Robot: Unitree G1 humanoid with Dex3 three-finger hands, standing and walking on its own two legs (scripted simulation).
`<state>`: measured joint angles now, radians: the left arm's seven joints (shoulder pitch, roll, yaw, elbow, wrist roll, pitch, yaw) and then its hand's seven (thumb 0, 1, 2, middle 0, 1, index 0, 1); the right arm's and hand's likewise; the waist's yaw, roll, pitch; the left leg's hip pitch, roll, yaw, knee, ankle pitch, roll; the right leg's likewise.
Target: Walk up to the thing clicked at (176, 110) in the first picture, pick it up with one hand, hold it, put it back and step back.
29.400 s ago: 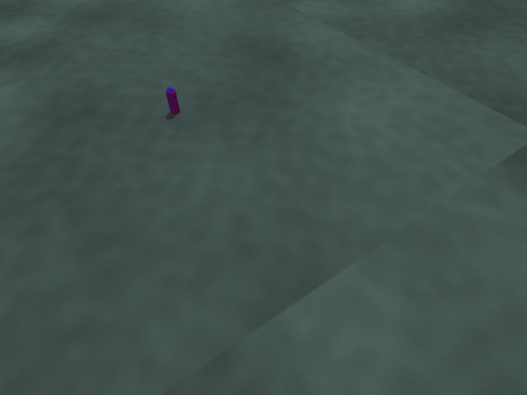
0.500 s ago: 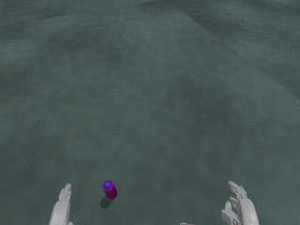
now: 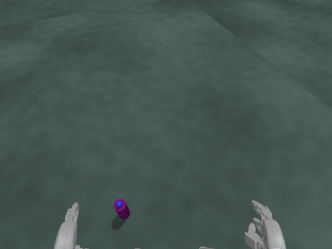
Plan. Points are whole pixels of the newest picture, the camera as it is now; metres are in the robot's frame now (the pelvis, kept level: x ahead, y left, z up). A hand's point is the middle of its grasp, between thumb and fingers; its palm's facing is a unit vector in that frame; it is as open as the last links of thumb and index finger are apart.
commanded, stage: home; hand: left
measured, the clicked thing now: (121, 208) +0.41 +0.24 -0.63
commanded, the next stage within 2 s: stand in 0.28 s
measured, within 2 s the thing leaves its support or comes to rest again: neither
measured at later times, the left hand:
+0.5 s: hand (93, 240) +0.17 +0.18 -0.06, palm faces +0.11 -0.95 -0.28, open 17.0 cm
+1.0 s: hand out of the picture +0.10 +0.24 -0.11, palm faces -0.02 -0.94 -0.35, open 7.7 cm
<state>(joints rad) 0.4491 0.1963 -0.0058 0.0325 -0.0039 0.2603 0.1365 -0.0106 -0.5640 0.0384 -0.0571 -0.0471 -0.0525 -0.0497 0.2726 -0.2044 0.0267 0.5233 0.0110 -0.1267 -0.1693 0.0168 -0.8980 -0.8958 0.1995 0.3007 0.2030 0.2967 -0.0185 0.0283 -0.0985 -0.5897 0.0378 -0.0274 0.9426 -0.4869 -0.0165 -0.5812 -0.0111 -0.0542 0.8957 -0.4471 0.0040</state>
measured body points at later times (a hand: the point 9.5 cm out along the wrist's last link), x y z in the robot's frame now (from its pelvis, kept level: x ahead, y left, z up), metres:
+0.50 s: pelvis +0.00 +0.00 +0.00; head +0.03 +0.00 +0.45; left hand +0.16 +0.23 -0.04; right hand +0.16 -0.24 -0.07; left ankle -0.01 +0.13 -0.69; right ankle +0.00 -0.12 -0.69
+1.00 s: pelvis -0.01 +0.00 +0.03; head +0.01 +0.01 +0.48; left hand +0.10 +0.29 -0.09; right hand +0.10 -0.28 -0.09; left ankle -0.01 +0.13 -0.69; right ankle +0.00 -0.12 -0.69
